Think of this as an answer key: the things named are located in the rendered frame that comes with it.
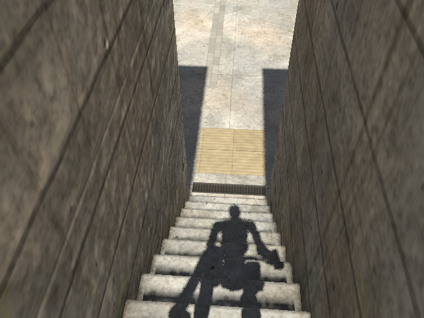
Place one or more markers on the stairs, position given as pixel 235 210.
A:
pixel 223 259

